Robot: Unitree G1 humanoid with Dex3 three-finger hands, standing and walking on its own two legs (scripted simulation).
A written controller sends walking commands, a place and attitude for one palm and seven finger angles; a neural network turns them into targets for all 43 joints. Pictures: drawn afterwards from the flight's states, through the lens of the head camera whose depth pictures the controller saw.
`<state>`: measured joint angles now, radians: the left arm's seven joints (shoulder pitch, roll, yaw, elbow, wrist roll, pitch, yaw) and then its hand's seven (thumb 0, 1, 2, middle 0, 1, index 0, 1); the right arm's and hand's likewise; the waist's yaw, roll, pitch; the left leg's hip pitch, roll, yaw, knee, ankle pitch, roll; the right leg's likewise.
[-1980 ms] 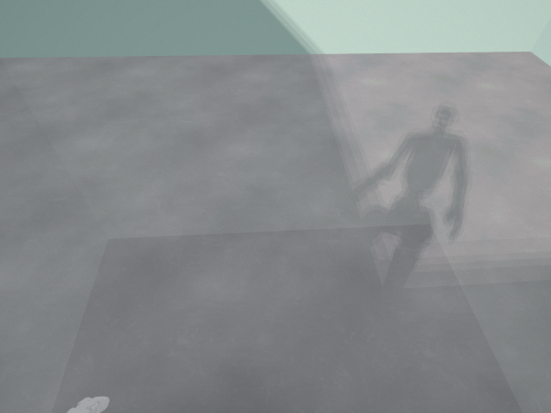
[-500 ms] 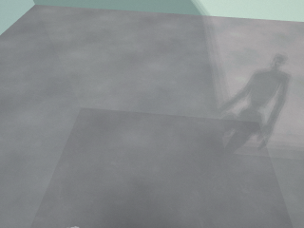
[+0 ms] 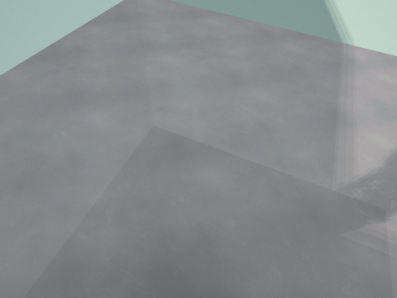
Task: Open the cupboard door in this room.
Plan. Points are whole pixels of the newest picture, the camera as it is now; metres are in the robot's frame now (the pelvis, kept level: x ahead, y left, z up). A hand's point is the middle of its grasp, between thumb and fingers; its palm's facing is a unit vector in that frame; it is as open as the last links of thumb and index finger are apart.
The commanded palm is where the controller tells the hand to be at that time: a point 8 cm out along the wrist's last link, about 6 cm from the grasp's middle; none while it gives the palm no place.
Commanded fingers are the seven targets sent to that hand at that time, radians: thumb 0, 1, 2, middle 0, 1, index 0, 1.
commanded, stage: turn or walk to find it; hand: left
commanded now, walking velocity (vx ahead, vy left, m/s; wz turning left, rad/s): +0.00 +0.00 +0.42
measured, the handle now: out of the picture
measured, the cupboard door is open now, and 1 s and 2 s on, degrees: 0 0 0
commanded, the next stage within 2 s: none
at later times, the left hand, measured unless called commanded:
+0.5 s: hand out of the picture +0.01 +0.16 -0.13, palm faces +0.24 -0.93 -0.27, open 7.4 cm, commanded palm none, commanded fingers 0.00 0.90 0.90 -0.20 -0.30 -0.20 -0.30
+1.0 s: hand out of the picture -0.09 +0.23 -0.15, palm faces +0.45 -0.86 -0.24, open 7.4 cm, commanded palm none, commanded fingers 0.00 0.90 0.90 -0.20 -0.30 -0.20 -0.30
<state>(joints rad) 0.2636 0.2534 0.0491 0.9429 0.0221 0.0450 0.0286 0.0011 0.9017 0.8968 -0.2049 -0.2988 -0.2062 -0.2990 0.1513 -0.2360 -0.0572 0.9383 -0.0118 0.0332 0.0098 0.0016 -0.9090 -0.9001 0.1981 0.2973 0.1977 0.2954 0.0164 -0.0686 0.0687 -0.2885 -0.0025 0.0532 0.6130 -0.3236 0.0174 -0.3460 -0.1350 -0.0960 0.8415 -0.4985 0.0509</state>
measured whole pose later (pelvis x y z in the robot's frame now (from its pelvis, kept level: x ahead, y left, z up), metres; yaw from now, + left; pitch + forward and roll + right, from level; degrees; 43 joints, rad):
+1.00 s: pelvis -0.05 +0.01 +0.02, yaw +24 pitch +0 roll -1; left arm 0.21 0.25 0.07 0.96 0.02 0.06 0.02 0.00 0.91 0.90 -0.20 -0.30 -0.20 -0.30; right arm 0.19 -0.17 -0.03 0.96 -0.01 0.02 -0.01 0.00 -0.90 -0.90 0.20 0.30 0.20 0.30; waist 0.00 -0.03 0.05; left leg -0.21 -0.03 0.02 0.45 -0.23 0.06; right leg -0.44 -0.09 -0.04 1.01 -0.41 0.09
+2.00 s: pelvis -0.11 -0.02 +0.02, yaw +48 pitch +0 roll +0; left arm 0.20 0.23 0.06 0.94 0.01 0.05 0.02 0.00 0.91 0.90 -0.20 -0.30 -0.20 -0.30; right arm 0.18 -0.19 -0.04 0.95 -0.02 0.03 0.00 0.00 -0.90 -0.90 0.20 0.30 0.20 0.30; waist -0.01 0.00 0.05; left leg -0.26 -0.04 -0.03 0.47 -0.21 0.04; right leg -0.37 -0.06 -0.04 0.83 -0.44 0.08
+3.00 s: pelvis -0.12 -0.07 +0.01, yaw +73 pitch -1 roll +1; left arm 0.19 0.17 0.03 0.89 0.02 0.01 0.02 0.00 0.90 0.90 -0.20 -0.30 -0.20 -0.30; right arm 0.22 -0.24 -0.08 0.96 -0.02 0.08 0.01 0.00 -0.91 -0.90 0.20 0.30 0.20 0.30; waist -0.02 0.05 0.05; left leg -0.44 -0.05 -0.06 0.93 -0.43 -0.01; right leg -0.25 -0.06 -0.11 0.57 -0.29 -0.02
